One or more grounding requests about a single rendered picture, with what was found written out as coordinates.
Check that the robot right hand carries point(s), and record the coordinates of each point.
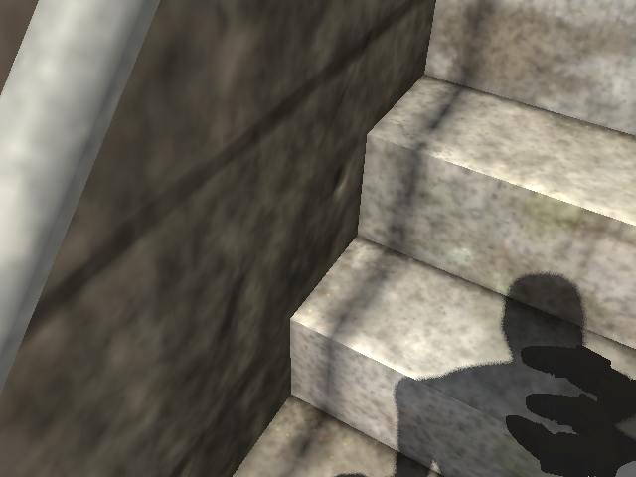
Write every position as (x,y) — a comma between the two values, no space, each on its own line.
(606,428)

